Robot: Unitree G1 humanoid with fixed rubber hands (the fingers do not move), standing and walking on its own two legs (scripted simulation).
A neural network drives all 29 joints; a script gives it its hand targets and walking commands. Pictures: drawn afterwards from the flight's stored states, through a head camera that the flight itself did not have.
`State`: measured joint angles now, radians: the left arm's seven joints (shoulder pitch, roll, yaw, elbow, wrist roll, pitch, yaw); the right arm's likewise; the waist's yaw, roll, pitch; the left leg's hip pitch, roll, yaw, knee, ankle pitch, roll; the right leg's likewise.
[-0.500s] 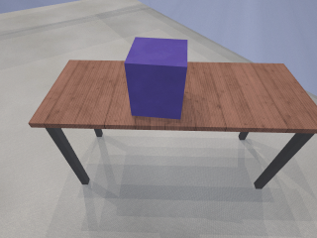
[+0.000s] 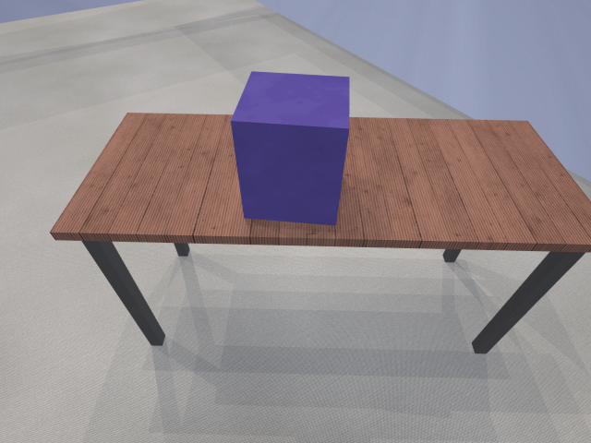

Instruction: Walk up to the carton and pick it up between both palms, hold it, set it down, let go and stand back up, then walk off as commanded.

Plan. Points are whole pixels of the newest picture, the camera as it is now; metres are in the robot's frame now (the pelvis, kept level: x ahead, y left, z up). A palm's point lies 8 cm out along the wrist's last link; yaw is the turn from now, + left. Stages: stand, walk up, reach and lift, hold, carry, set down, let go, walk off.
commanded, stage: stand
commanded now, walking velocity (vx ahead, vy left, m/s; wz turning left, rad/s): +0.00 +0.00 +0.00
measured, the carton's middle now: (294, 150) +0.72 +0.00 +0.00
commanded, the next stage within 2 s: none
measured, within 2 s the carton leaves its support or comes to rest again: neither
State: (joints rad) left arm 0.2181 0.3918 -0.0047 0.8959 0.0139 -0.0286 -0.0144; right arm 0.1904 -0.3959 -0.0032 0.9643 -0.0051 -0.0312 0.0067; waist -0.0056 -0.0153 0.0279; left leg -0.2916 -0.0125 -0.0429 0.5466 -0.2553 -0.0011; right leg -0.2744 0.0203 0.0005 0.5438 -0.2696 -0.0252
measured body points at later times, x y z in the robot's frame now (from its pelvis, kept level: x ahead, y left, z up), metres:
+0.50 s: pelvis -0.01 +0.01 +0.00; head -0.01 +0.02 +0.45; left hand +0.08 +0.31 -0.12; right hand +0.08 -0.31 -0.10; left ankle +0.02 +0.12 -0.73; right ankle +0.01 -0.11 -0.73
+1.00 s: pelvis -0.01 +0.01 +0.00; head -0.01 +0.02 +0.45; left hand +0.06 +0.31 -0.12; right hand +0.06 -0.31 -0.11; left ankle +0.02 +0.12 -0.73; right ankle +0.01 -0.11 -0.73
